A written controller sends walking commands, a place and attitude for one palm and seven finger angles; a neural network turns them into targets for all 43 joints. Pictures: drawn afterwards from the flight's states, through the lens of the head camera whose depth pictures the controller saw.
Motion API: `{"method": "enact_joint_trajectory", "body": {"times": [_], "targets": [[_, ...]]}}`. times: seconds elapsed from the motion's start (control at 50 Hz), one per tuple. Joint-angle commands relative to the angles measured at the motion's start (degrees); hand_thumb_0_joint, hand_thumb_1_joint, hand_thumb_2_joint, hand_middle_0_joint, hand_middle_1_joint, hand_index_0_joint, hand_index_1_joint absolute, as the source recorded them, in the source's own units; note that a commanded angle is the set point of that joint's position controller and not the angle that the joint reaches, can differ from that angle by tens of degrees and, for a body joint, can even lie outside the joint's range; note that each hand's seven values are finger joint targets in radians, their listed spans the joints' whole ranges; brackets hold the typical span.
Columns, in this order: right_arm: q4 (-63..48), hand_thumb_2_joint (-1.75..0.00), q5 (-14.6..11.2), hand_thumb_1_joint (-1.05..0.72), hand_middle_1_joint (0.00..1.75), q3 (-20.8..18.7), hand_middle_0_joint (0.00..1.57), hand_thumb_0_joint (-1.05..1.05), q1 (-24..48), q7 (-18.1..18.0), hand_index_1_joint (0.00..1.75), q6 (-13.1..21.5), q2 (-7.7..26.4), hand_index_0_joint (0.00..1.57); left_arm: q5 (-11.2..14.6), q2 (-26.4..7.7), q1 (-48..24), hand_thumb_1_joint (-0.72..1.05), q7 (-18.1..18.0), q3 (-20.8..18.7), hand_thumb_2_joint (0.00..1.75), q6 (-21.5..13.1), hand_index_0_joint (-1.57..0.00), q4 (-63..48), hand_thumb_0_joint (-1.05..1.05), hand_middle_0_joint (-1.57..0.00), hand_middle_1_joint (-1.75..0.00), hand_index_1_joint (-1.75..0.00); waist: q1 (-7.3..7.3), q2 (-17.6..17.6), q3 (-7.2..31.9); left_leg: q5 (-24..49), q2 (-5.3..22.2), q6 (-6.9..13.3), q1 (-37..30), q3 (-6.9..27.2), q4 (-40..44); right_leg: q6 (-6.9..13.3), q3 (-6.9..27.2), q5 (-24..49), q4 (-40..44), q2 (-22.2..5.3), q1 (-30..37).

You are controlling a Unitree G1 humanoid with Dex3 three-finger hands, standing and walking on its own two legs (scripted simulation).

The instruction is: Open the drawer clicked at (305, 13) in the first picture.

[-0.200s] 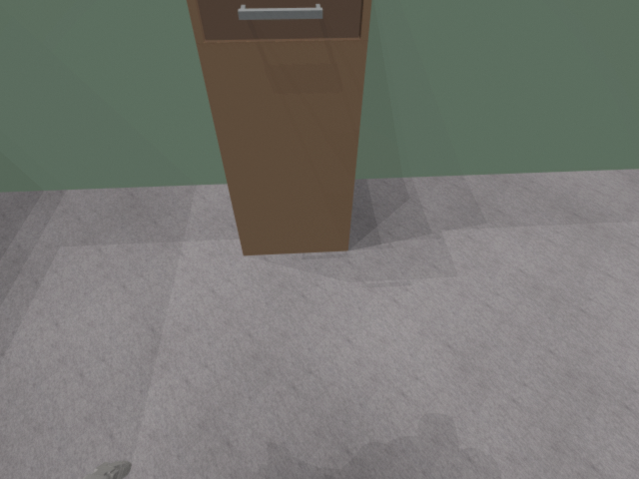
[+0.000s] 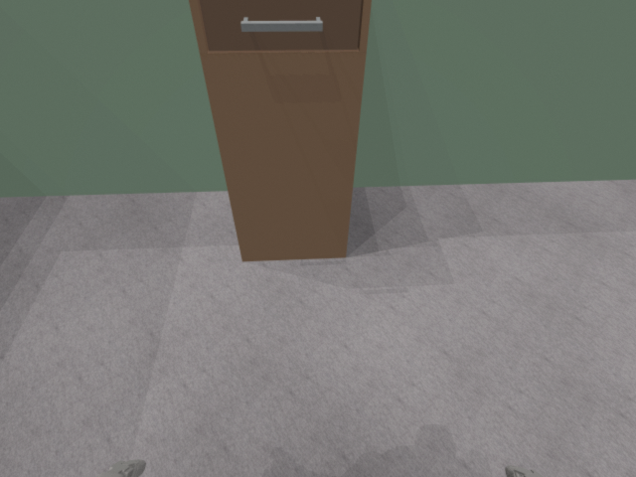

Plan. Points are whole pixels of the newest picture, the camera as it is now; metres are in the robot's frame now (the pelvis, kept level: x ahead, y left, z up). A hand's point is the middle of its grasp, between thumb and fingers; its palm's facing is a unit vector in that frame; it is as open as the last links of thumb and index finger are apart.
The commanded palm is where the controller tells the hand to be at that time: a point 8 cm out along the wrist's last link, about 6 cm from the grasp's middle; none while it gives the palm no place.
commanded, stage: stand and wait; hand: left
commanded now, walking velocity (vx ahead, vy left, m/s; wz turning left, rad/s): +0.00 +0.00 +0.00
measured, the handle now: (282, 23) +1.05 +0.16 +0.16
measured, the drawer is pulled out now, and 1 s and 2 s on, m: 0.00 0.00 0.00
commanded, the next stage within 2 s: look at it before walking up in 0.66 s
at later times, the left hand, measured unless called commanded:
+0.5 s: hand out of the picture +0.05 +0.25 -0.15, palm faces -0.02 -0.94 -0.34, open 7.4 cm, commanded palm none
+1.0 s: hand out of the picture +0.05 +0.24 -0.15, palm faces -0.03 -0.94 -0.33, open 7.4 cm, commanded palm none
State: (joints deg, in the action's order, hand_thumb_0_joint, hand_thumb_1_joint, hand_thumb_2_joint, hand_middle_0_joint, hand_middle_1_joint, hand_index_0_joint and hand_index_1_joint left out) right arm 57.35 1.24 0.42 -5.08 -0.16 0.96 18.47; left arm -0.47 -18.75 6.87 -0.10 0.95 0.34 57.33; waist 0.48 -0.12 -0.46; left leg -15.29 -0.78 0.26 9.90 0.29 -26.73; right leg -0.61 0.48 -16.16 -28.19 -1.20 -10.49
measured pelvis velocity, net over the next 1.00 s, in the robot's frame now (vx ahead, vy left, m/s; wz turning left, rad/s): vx -0.02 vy -0.01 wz -0.01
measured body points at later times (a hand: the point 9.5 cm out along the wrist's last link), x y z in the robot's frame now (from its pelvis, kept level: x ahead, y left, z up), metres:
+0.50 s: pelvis -0.02 -0.01 +0.00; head -0.02 -0.01 +0.45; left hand +0.05 +0.29 -0.13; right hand +0.05 -0.30 -0.13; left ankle -0.01 +0.12 -0.74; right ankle -0.01 -0.13 -0.74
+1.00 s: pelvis -0.02 -0.01 +0.01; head -0.02 -0.01 +0.46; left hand +0.06 +0.29 -0.13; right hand +0.05 -0.30 -0.13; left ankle -0.01 +0.12 -0.74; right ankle -0.01 -0.13 -0.74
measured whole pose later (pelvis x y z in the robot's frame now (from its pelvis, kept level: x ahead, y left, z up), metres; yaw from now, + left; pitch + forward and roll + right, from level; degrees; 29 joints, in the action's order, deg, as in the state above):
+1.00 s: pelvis -0.02 -0.01 +0.01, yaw -1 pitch -2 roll +0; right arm 63.8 0.8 0.3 -7.5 0.1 1.0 19.3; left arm -0.5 -19.2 8.1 0.0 0.6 -0.1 62.0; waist 0.1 -0.2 -1.6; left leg -10.9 0.2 -0.4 8.8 0.1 -21.7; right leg -0.1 0.7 -11.5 -23.0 -0.3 -9.5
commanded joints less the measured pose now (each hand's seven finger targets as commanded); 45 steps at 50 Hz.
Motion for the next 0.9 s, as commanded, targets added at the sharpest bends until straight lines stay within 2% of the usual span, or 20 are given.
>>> {"method": "enact_joint_trajectory", "body": {"times": [0.0,0.14,0.32,0.38,0.6,0.88], "targets": [[-3.12,-0.90,-0.32,-0.90,0.30,-3.10,0.20,0.00,1.98,-0.89,0.30,1.23,12.05,0.20,-0.25,-12.50,-2.45,0.90,-0.69,-3.24,0.90,-1.51,-0.20,-3.19,0.00,-0.20,-0.30,-0.30,-0.53,0.05,4.29,14.41,6.76,2.05,-1.53,4.52,4.45,2.68,4.52,13.56,4.51,-5.16,1.27],[-1.66,-0.90,-0.45,-0.90,0.30,-3.02,0.20,0.00,1.95,-0.85,0.30,1.14,11.94,0.20,-0.20,-12.38,-2.15,0.90,-0.61,-3.24,0.90,-1.63,-0.20,-1.94,0.00,-0.20,-0.30,-0.30,-0.39,-0.50,3.18,12.28,6.79,1.85,-1.46,4.80,5.62,2.67,5.02,12.24,6.35,-5.42,1.34],[0.56,-0.90,-0.59,-0.90,0.30,-2.76,0.20,0.00,0.95,-0.72,0.30,1.16,12.39,0.20,-0.13,-12.56,-1.55,0.90,-0.47,-3.09,0.90,-1.59,-0.20,0.05,0.00,-0.20,-0.30,-0.30,-0.34,0.74,2.43,8.86,7.06,1.73,-1.17,5.33,7.48,2.59,5.61,8.07,8.17,-5.31,1.17],[1.10,-0.90,-0.69,-0.90,0.30,-2.65,0.20,0.00,0.59,-0.69,0.30,1.06,12.58,0.20,-0.12,-12.79,-1.53,0.90,-0.46,-3.01,0.90,-1.65,-0.20,0.54,0.00,-0.20,-0.30,-0.30,-0.36,-0.35,1.98,8.42,7.10,1.62,-1.03,5.52,7.74,2.63,5.75,7.50,8.63,-5.34,1.01],[2.41,-0.90,-0.68,-0.90,0.30,-2.54,0.20,0.00,-0.31,-0.51,0.30,1.02,12.66,0.20,-0.23,-12.71,-1.31,0.90,-0.42,-2.92,0.90,-1.58,-0.20,1.27,0.00,-0.20,-0.30,-0.30,-0.36,-0.58,0.75,4.96,7.12,1.55,-0.19,5.73,8.91,2.45,6.37,2.96,10.08,-5.36,-0.35],[2.64,-0.90,-0.75,-0.90,0.30,-2.55,0.20,0.00,-0.06,-0.49,0.30,1.13,12.64,0.20,-0.25,-12.55,-1.07,0.90,-0.49,-2.91,0.90,-1.83,-0.20,1.22,0.00,-0.20,-0.30,-0.30,-0.39,-0.03,1.71,8.11,7.38,1.38,-1.48,5.52,8.55,2.44,6.36,7.04,9.77,-5.31,0.12]]}}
